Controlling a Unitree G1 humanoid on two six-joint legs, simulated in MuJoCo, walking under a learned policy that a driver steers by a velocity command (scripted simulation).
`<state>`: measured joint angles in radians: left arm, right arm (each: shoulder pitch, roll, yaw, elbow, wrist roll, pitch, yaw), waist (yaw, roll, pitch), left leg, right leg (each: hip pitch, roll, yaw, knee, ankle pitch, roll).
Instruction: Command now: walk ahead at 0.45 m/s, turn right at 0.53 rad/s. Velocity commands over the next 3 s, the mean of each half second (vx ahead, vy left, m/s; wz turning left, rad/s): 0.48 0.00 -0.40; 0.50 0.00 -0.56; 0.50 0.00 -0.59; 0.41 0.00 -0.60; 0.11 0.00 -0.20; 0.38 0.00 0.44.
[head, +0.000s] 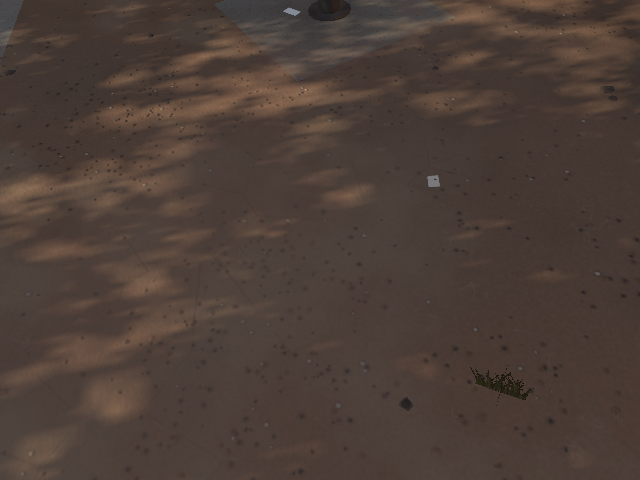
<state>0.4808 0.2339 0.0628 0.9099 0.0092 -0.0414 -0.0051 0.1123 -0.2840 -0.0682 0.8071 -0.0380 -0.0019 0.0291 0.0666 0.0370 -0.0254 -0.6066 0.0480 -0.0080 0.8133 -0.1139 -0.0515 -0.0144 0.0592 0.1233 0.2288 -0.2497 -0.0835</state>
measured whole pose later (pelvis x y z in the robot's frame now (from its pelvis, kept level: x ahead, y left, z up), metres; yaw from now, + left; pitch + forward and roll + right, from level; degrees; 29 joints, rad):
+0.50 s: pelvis +0.27 +0.04 -0.01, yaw -12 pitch +1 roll +1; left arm 0.16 0.26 0.05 0.83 0.03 -0.02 -0.05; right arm 0.38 -0.22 -0.04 0.92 -0.02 -0.10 0.00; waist -0.03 -0.05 0.04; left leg 0.00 -0.05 0.16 0.23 -0.24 0.06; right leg -0.66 -0.05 0.02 0.92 -0.09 -0.05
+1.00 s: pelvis +0.53 -0.07 -0.01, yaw -28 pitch +1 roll +0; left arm 0.37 0.27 0.07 0.88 0.00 -0.04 -0.01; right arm 0.11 -0.27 -0.04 0.75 -0.05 -0.02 0.01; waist 0.05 0.03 0.05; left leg -0.66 0.13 -0.04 0.91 -0.17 -0.05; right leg -0.11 0.16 0.08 0.30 -0.19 -0.14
